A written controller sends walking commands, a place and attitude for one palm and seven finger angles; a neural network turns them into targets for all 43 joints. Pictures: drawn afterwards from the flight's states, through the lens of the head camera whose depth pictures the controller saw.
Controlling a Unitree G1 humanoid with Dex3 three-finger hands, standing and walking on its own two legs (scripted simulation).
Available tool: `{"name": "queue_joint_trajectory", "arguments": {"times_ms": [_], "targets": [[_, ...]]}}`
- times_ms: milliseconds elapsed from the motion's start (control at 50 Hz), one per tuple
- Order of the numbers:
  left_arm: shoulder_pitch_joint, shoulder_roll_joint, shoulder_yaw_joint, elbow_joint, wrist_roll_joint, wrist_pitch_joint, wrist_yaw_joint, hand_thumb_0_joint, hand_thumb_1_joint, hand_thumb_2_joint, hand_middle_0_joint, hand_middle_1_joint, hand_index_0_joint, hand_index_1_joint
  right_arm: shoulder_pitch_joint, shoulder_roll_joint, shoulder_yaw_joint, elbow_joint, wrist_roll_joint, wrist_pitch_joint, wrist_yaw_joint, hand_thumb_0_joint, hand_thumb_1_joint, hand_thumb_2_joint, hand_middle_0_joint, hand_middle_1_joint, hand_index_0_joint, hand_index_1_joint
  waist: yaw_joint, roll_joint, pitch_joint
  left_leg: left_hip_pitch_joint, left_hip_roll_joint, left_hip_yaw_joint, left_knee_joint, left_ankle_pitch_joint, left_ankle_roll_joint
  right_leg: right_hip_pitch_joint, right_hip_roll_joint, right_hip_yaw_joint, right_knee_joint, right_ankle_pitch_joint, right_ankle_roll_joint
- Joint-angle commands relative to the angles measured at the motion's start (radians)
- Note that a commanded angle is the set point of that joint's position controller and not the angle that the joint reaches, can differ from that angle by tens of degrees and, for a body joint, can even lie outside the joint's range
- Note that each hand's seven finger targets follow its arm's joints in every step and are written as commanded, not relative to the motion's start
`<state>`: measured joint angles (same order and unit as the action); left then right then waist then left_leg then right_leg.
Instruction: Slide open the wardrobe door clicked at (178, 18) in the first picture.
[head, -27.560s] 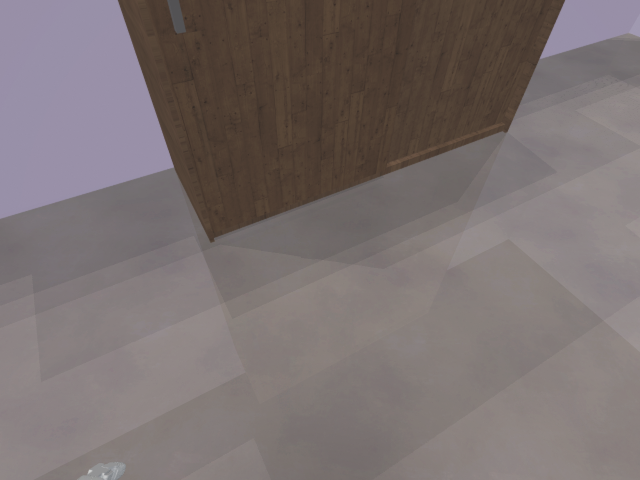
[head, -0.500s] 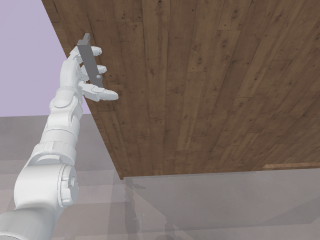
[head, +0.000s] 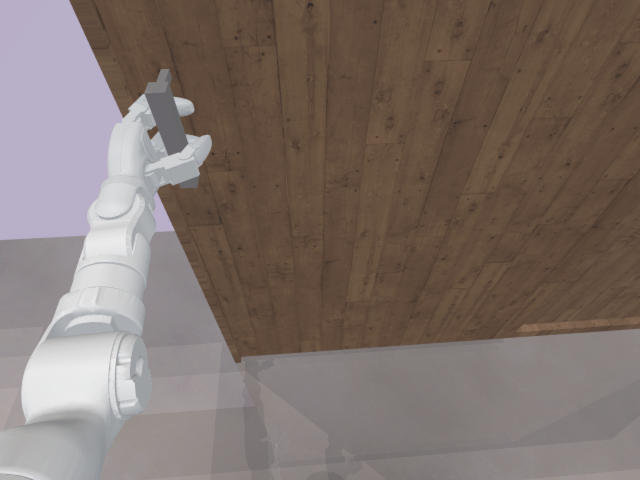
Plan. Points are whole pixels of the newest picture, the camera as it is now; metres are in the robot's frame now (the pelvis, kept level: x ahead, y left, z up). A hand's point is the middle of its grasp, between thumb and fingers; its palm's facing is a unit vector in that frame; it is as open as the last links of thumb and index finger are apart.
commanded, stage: grip the handle and tug to test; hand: left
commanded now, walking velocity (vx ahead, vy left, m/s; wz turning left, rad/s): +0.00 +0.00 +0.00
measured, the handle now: (177, 131) +0.52 +0.19 +0.15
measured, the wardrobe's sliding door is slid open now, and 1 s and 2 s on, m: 0.00 0.00 0.00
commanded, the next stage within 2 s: tug the door sideways, standing still in 0.84 s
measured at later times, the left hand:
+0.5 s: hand (188, 154) +0.47 +0.16 +0.16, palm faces +0.08 -1.00 +0.00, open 5.8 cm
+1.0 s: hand (188, 155) +0.47 +0.16 +0.16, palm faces +0.07 -1.00 +0.01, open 5.9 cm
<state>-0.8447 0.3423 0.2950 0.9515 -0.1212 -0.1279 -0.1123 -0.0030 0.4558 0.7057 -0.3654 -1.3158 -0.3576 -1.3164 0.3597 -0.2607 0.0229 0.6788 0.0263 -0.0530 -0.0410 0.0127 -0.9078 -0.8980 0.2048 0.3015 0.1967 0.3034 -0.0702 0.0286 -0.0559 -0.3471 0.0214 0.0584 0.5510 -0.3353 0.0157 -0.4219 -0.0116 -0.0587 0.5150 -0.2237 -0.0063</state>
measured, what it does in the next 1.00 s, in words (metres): stands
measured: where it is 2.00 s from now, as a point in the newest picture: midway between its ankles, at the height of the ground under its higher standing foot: outside the picture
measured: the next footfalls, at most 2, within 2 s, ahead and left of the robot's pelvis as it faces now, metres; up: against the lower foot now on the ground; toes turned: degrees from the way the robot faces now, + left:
none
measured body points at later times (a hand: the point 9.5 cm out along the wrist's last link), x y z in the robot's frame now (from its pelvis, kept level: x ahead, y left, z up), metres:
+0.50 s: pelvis +0.01 +0.00 +0.00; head +0.04 -0.01 +0.45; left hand +0.46 +0.22 +0.16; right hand +0.07 -0.26 -0.12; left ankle -0.04 +0.10 -0.73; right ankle +0.02 -0.12 -0.73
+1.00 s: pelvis +0.04 +0.00 +0.01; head +0.07 -0.01 +0.46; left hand +0.46 +0.22 +0.16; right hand +0.13 -0.25 -0.11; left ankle -0.04 +0.11 -0.73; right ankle +0.02 -0.12 -0.73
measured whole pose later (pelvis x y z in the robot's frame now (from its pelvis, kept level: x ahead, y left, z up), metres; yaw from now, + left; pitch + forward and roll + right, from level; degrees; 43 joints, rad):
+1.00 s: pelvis +0.04 +0.00 +0.01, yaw -2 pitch +7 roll -1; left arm -0.57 0.27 0.28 0.51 -0.15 0.06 -0.07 0.01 0.75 0.77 -0.28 -1.39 -0.29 -1.37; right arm 0.31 -0.25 0.01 0.63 0.04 0.00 -0.04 0.01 -0.91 -0.90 0.20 0.30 0.20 0.30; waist -0.04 0.05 -0.07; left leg -0.22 0.03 0.08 0.46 -0.35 0.01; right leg -0.31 0.01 -0.03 0.43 -0.24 0.00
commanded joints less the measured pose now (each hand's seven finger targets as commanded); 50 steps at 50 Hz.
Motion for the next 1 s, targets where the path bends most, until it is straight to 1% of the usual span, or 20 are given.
{"name": "queue_joint_trajectory", "arguments": {"times_ms": [0, 40, 80, 120, 140, 160, 240, 280, 320, 340, 400, 460, 520, 560, 740, 780, 820, 920, 960, 980], "targets": [[-0.501, 0.196, 0.009, -0.243, -0.005, -0.072, -0.003, 0.0, 0.9, 0.9, -0.45, -1.4, -0.45, -1.4, 0.043, -0.141, -0.053, -0.089, -0.003, -0.038, -0.011, 0.0, -0.9, -0.9, 0.2, 0.3, 0.2, 0.3, -0.001, 0.021, -0.366, 0.093, -0.011, -0.05, -0.042, 0.394, 0.001, 0.222, 0.027, 0.021, -0.001, 0.364, -0.024], [-0.462, 0.196, 0.019, -0.22, -0.01, -0.069, -0.002, 0.0, 0.9, 0.9, -0.45, -1.4, -0.45, -1.4, 0.049, -0.143, -0.053, -0.089, -0.003, -0.037, -0.008, 0.0, -0.9, -0.9, 0.2, 0.3, 0.2, 0.3, 0.003, -0.011, -0.36, 0.088, -0.008, -0.051, -0.04, 0.414, 0.002, 0.229, 0.028, 0.018, 0.0, 0.378, -0.023], [-0.483, 0.183, 0.002, -0.233, -0.006, -0.067, -0.006, 0.0, 0.9, 0.9, -0.45, -1.4, -0.45, -1.4, 0.046, -0.14, -0.054, -0.09, -0.003, -0.036, -0.007, 0.0, -0.9, -0.9, 0.2, 0.3, 0.2, 0.3, -0.001, 0.019, -0.364, 0.092, -0.009, -0.048, -0.04, 0.41, 0.0, 0.221, 0.027, 0.019, 0.001, 0.373, -0.023], [-0.467, 0.228, 0.042, -0.22, -0.009, -0.069, -0.001, 0.0, 0.9, 0.9, -0.45, -1.4, -0.45, -1.4, 0.058, -0.148, -0.056, -0.085, -0.005, -0.032, -0.009, 0.0, -0.9, -0.9, 0.2, 0.3, 0.2, 0.3, 0.005, -0.027, -0.361, 0.08, -0.007, -0.051, -0.041, 0.412, 0.004, 0.238, 0.027, 0.017, -0.001, 0.379, -0.023], [-0.48, 0.218, 0.03, -0.251, -0.006, -0.071, 0.0, 0.0, 0.9, 0.9, -0.45, -1.4, -0.45, -1.4, 0.047, -0.143, -0.055, -0.091, -0.004, -0.032, -0.008, 0.0, -0.9, -0.9, 0.2, 0.3, 0.2, 0.3, 0.007, 0.016, -0.378, 0.089, -0.01, -0.047, -0.041, 0.417, 0.002, 0.239, 0.026, 0.022, 0.002, 0.384, -0.023], [-0.489, 0.185, 0.005, -0.249, -0.005, -0.069, -0.001, 0.0, 0.9, 0.9, -0.45, -1.4, -0.45, -1.4, 0.045, -0.137, -0.054, -0.089, -0.003, -0.033, -0.008, 0.0, -0.9, -0.9, 0.2, 0.3, 0.2, 0.3, -0.001, 0.017, -0.372, 0.098, -0.01, -0.046, -0.039, 0.417, 0.001, 0.231, 0.027, 0.019, 0.0, 0.384, -0.023], [-0.464, 0.187, 0.013, -0.257, -0.007, -0.07, 0.005, 0.0, 0.9, 0.9, -0.45, -1.4, -0.45, -1.4, 0.047, -0.139, -0.057, -0.087, -0.005, -0.035, -0.006, 0.0, -0.9, -0.9, 0.2, 0.3, 0.2, 0.3, 0.007, 0.0, -0.365, 0.102, -0.005, -0.052, -0.041, 0.44, 0.0, 0.232, 0.028, 0.016, 0.0, 0.388, -0.023], [-0.48, 0.152, -0.024, -0.284, -0.004, -0.069, 0.004, 0.0, 0.9, 0.9, -0.45, -1.4, -0.45, -1.4, 0.04, -0.134, -0.055, -0.092, -0.003, -0.035, -0.003, 0.0, -0.9, -0.9, 0.2, 0.3, 0.2, 0.3, 0.0, 0.023, -0.369, 0.116, -0.006, -0.051, -0.039, 0.45, -0.002, 0.225, 0.029, 0.017, 0.0, 0.392, -0.024], [-0.431, 0.187, 0.012, -0.284, -0.006, -0.067, 0.008, 0.0, 0.9, 0.9, -0.45, -1.4, -0.45, -1.4, 0.045, -0.141, -0.059, -0.094, -0.005, -0.034, -0.004, 0.0, -0.9, -0.9, 0.2, 0.3, 0.2, 0.3, 0.016, -0.009, -0.389, 0.117, -0.002, -0.052, -0.038, 0.477, -0.001, 0.25, 0.028, 0.016, 0.001, 0.406, -0.024], [-0.445, 0.172, -0.003, -0.288, -0.006, -0.063, 0.007, 0.0, 0.9, 0.9, -0.45, -1.4, -0.45, -1.4, 0.039, -0.137, -0.056, -0.093, -0.004, -0.033, -0.003, 0.0, -0.9, -0.9, 0.2, 0.3, 0.2, 0.3, 0.008, 0.018, -0.383, 0.121, -0.003, -0.048, -0.038, 0.474, -0.001, 0.241, 0.028, 0.019, 0.001, 0.412, -0.022], [-0.457, 0.184, 0.009, -0.279, -0.005, -0.057, 0.005, 0.0, 0.9, 0.9, -0.45, -1.4, -0.45, -1.4, 0.041, -0.138, -0.056, -0.091, -0.004, -0.031, -0.004, 0.0, -0.9, -0.9, 0.2, 0.3, 0.2, 0.3, 0.009, -0.008, -0.374, 0.103, -0.007, -0.047, -0.043, 0.441, 0.002, 0.251, 0.029, 0.018, -0.002, 0.409, -0.023], [-0.394, 0.166, 0.004, -0.32, -0.013, -0.052, -0.001, 0.0, 0.9, 0.9, -0.45, -1.4, -0.45, -1.4, 0.026, -0.132, -0.055, -0.105, -0.001, -0.03, -0.003, 0.0, -0.9, -0.9, 0.2, 0.3, 0.2, 0.3, 0.023, 0.03, -0.392, 0.125, -0.006, -0.039, -0.039, 0.491, 0.0, 0.266, 0.027, 0.02, -0.002, 0.436, -0.023], [-0.347, 0.167, 0.009, -0.32, -0.02, -0.039, -0.006, 0.0, 0.9, 0.9, -0.45, -1.4, -0.45, -1.4, 0.02, -0.137, -0.056, -0.113, 0.0, -0.025, -0.004, 0.0, -0.9, -0.9, 0.2, 0.3, 0.2, 0.3, 0.029, -0.023, -0.364, 0.099, -0.005, -0.039, -0.049, 0.467, 0.003, 0.287, 0.027, 0.015, -0.006, 0.432, -0.024], [-0.317, 0.189, 0.037, -0.348, -0.025, -0.03, -0.005, 0.0, 0.9, 0.9, -0.45, -1.4, -0.45, -1.4, 0.012, -0.136, -0.057, -0.118, 0.002, -0.024, -0.005, 0.0, -0.9, -0.9, 0.2, 0.3, 0.2, 0.3, 0.04, -0.014, -0.377, 0.109, -0.004, -0.033, -0.052, 0.486, 0.004, 0.301, 0.026, 0.02, -0.006, 0.457, -0.024], [-0.097, 0.156, 0.04, -0.526, -0.04, 0.037, -0.003, 0.0, 0.9, 0.9, -0.45, -1.4, -0.45, -1.4, -0.028, -0.124, -0.063, -0.156, 0.009, -0.006, 0.0, 0.0, -0.9, -0.9, 0.2, 0.3, 0.2, 0.3, 0.08, 0.002, -0.402, 0.157, 0.007, -0.02, -0.058, 0.65, -0.002, 0.373, 0.023, 0.017, -0.006, 0.574, -0.025], [-0.056, 0.12, 0.022, -0.607, -0.046, 0.054, -0.006, 0.0, 0.9, 0.9, -0.45, -1.4, -0.45, -1.4, -0.039, -0.117, -0.066, -0.169, 0.01, -0.006, 0.003, 0.0, -0.9, -0.9, 0.2, 0.3, 0.2, 0.3, 0.09, 0.017, -0.427, 0.189, 0.011, -0.018, -0.055, 0.72, -0.006, 0.388, 0.022, 0.017, -0.004, 0.615, -0.026], [0.002, 0.114, 0.017, -0.637, -0.048, 0.074, -0.002, 0.0, 0.9, 0.9, -0.45, -1.4, -0.45, -1.4, -0.049, -0.119, -0.066, -0.174, 0.011, -0.001, 0.004, 0.0, -0.9, -0.9, 0.2, 0.3, 0.2, 0.3, 0.093, 0.003, -0.403, 0.197, 0.015, -0.017, -0.058, 0.745, -0.009, 0.397, 0.021, 0.014, -0.009, 0.628, -0.025], [-0.007, 0.09, -0.008, -0.689, -0.04, 0.135, 0.013, 0.0, 0.9, 0.9, -0.45, -1.4, -0.45, -1.4, -0.072, -0.116, -0.063, -0.175, 0.015, 0.011, -0.003, 0.0, -0.9, -0.9, 0.2, 0.3, 0.2, 0.3, 0.079, 0.012, -0.355, 0.208, 0.015, -0.018, -0.067, 0.723, -0.009, 0.378, 0.021, 0.011, -0.025, 0.606, -0.024], [-0.156, 0.162, 0.031, -0.657, -0.026, 0.151, 0.032, 0.0, 0.9, 0.9, -0.45, -1.4, -0.45, -1.4, -0.053, -0.124, -0.064, -0.147, 0.007, 0.02, -0.013, 0.0, -0.9, -0.9, 0.2, 0.3, 0.2, 0.3, 0.045, 0.001, -0.339, 0.212, 0.012, -0.023, -0.061, 0.71, -0.005, 0.344, 0.023, 0.015, -0.028, 0.619, -0.019], [-0.181, 0.125, 0.001, -0.618, -0.02, 0.162, 0.034, 0.0, 0.9, 0.9, -0.45, -1.4, -0.45, -1.4, -0.047, -0.117, -0.06, -0.14, 0.003, 0.023, -0.016, 0.0, -0.9, -0.9, 0.2, 0.3, 0.2, 0.3, 0.035, -0.012, -0.329, 0.205, 0.008, -0.025, -0.061, 0.698, -0.004, 0.334, 0.023, 0.011, -0.028, 0.613, -0.017]]}}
